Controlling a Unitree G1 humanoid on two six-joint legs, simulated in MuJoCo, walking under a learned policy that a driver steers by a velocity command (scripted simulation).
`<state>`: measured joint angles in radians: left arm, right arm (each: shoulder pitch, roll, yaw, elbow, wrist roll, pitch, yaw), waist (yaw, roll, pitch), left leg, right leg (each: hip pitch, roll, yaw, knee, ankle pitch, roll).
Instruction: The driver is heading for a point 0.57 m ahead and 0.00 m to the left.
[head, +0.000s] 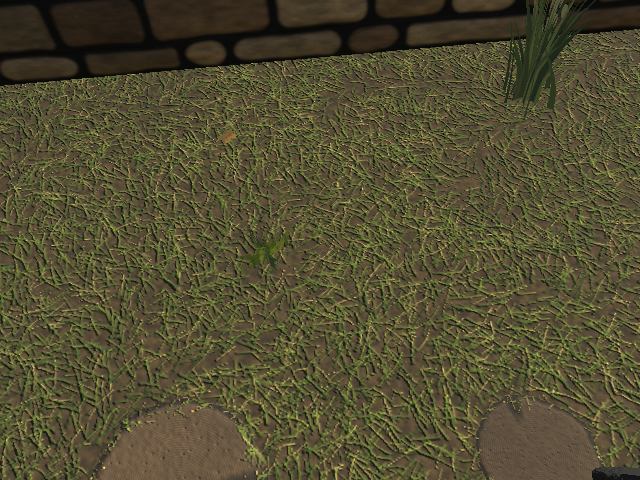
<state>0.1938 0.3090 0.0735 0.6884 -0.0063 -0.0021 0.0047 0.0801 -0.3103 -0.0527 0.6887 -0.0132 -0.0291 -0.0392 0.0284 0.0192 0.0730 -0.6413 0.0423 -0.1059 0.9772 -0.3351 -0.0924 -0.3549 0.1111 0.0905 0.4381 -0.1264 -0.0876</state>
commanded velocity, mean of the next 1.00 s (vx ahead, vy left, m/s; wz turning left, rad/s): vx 0.10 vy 0.00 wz -0.21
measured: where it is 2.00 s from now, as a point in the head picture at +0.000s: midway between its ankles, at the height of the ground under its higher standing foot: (318, 391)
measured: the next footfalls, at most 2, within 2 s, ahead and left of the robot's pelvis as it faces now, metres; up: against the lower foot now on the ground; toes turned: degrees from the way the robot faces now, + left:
left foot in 0.20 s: +0.16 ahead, +0.15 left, +0.00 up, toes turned -14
right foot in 0.56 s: +0.06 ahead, -0.10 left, +0.00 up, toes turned -13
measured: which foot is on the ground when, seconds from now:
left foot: up 0.00-0.18, down 0.20-0.72, up 0.74-1.00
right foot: down 0.00-0.20, up 0.22-0.54, down 0.56-1.00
